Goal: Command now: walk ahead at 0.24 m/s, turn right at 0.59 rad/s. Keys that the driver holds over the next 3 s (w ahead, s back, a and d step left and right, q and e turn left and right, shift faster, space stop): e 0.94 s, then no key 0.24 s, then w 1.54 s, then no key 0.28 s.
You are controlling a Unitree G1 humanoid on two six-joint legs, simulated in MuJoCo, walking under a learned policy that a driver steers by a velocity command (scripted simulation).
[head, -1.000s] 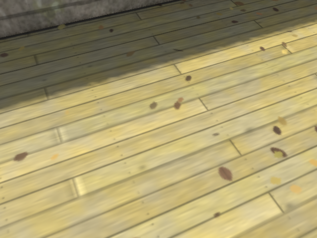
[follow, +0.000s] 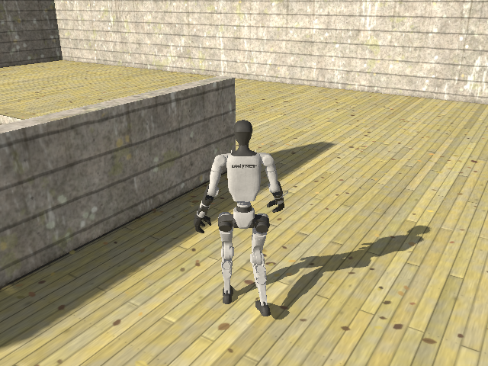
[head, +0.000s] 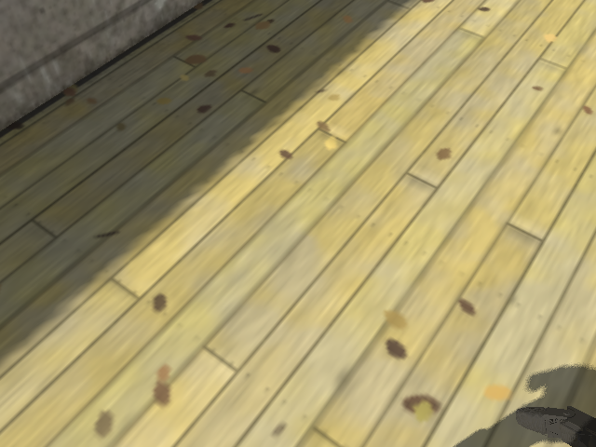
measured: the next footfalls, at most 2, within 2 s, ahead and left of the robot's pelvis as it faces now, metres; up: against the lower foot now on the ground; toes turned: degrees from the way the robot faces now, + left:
right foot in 0.40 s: +0.13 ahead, -0.15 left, +0.00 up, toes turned -17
left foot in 0.84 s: +0.20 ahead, +0.06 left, +0.00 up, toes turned -34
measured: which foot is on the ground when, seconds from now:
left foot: down 0.00-0.40, up 0.42-0.82, down 0.84-1.00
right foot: up 0.00-0.38, down 0.40-0.86, up 0.88-1.00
